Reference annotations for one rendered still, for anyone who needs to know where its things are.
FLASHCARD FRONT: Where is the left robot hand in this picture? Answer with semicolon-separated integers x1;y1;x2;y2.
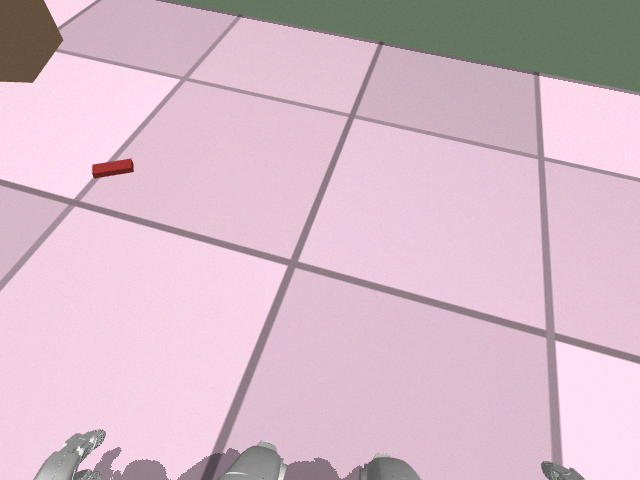
33;430;106;480

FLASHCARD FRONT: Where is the right robot hand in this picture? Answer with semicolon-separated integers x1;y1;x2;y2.
541;461;585;480

